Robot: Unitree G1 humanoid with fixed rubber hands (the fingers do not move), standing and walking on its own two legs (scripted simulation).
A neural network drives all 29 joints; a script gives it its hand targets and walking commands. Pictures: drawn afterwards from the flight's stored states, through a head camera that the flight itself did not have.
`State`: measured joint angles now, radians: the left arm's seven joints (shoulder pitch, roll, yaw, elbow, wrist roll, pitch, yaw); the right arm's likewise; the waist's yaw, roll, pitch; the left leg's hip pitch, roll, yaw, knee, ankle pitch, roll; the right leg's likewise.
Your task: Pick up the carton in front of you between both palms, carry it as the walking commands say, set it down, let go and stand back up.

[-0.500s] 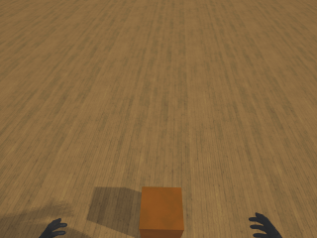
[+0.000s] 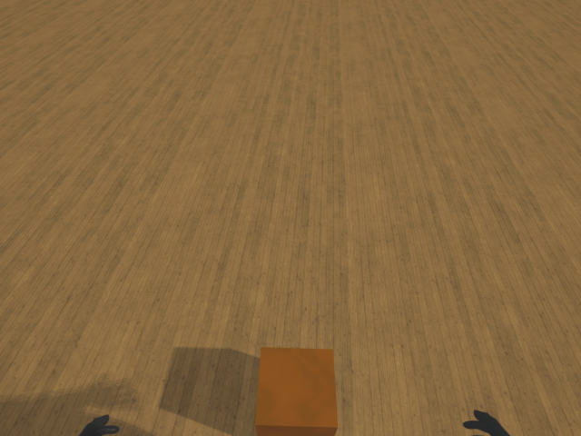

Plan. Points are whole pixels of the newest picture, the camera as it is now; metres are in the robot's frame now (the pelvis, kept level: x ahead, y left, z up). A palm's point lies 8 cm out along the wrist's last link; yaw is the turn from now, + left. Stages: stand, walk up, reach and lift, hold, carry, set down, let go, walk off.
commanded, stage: stand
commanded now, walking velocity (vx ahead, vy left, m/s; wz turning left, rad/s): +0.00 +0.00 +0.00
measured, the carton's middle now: (295, 398) +0.37 -0.02 -0.65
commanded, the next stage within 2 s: none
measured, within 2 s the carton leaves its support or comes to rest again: neither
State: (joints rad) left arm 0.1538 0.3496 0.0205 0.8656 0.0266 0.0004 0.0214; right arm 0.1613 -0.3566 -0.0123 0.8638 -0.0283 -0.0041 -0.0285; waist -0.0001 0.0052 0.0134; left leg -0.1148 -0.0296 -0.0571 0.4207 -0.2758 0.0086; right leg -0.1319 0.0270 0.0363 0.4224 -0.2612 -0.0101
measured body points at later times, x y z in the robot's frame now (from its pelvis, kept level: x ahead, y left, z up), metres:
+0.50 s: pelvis -0.02 +0.00 +0.00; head -0.02 +0.00 +0.45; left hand +0.09 +0.31 -0.11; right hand +0.09 -0.31 -0.11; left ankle -0.03 +0.12 -0.74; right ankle -0.02 -0.11 -0.74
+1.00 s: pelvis -0.02 +0.00 +0.01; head -0.02 +0.00 +0.46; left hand +0.08 +0.31 -0.11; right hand +0.08 -0.31 -0.11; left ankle -0.03 +0.12 -0.74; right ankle -0.02 -0.11 -0.74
